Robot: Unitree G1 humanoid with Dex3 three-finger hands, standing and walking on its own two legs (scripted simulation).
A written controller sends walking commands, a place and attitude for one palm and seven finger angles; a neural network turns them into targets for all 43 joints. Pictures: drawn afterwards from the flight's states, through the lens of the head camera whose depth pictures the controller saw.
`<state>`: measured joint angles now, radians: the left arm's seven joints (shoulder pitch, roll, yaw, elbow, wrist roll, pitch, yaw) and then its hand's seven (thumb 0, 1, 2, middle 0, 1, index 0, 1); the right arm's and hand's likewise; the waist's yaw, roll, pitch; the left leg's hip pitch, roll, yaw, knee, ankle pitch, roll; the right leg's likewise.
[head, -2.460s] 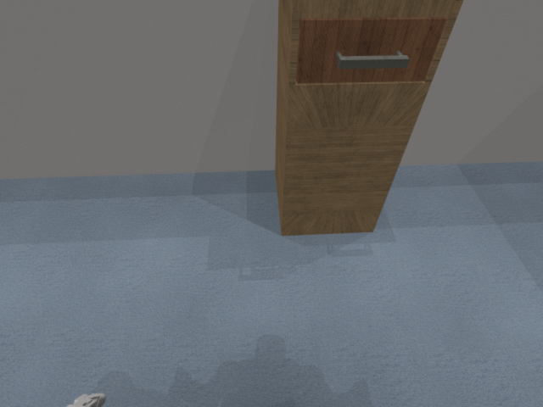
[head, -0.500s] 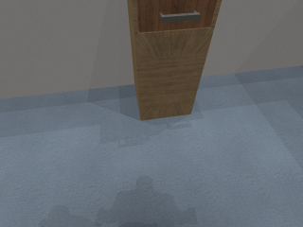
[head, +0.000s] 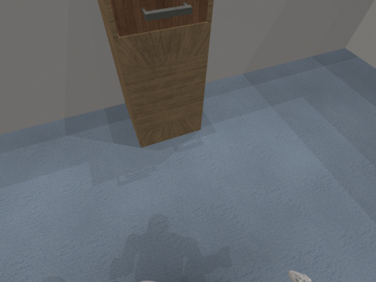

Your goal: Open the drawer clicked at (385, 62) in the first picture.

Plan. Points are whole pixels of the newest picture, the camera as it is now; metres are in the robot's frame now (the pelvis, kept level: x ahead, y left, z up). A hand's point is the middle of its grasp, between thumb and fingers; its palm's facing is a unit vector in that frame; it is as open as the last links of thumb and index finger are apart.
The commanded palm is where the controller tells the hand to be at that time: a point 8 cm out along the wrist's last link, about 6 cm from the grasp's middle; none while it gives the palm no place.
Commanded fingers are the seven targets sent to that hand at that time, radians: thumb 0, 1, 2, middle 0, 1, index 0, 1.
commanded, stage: walk to a spot facing it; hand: left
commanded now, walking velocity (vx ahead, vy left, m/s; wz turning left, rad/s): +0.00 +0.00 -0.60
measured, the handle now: (166, 10) +1.01 +0.20 +0.08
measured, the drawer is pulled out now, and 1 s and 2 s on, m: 0.00 0.00 0.00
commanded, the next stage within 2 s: none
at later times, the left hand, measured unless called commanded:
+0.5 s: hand (130, 267) +0.16 +0.16 -0.16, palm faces -0.34 -0.91 -0.25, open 7.4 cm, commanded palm none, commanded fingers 0.00 0.90 0.90 -0.20 -0.30 -0.20 -0.30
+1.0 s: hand (137, 242) +0.23 +0.16 -0.19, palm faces -0.52 -0.83 -0.18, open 7.4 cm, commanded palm none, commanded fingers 0.00 0.90 0.90 -0.20 -0.30 -0.20 -0.30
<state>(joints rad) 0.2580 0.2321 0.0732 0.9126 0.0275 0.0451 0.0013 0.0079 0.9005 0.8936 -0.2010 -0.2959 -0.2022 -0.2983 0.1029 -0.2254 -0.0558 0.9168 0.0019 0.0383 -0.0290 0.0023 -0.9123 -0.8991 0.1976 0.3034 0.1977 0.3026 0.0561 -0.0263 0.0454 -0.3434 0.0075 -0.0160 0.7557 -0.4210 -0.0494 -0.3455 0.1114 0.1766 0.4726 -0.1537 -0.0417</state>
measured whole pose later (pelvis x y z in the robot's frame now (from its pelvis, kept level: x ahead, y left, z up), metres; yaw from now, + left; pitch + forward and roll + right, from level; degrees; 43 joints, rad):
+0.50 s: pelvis -0.02 +0.00 -0.02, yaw -20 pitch +0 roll -1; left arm 0.13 0.24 0.07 0.88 0.02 0.04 -0.04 0.01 0.91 0.89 -0.19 -0.29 -0.20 -0.30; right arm 0.30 -0.24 -0.06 0.95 -0.02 0.02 -0.01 0.00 -0.91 -0.90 0.20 0.30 0.20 0.30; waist -0.03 0.03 0.09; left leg -0.23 0.17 0.23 0.70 -0.44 -0.04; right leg -0.29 -0.01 -0.07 0.60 -0.30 -0.02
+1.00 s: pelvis +0.10 +0.00 -0.01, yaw -37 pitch -1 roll -2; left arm 0.33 0.25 0.10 1.00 0.03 0.04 -0.04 0.01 0.90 0.89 -0.20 -0.30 -0.20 -0.30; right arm 0.24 -0.18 -0.02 0.89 -0.03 -0.05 0.00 0.00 -0.91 -0.90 0.20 0.30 0.20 0.30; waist 0.03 -0.05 0.01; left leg -0.28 0.09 0.17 0.59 -0.30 0.02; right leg -0.42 0.01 0.02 1.11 -0.41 -0.01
